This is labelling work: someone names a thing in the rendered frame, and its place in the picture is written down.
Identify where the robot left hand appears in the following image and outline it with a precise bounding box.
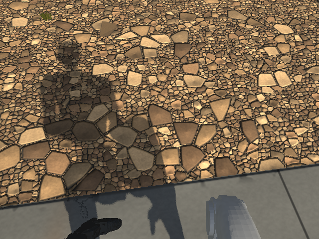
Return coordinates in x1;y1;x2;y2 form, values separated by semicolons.
65;217;122;239

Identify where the robot right thigh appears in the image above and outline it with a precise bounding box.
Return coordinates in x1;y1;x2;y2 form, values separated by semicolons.
205;195;261;239

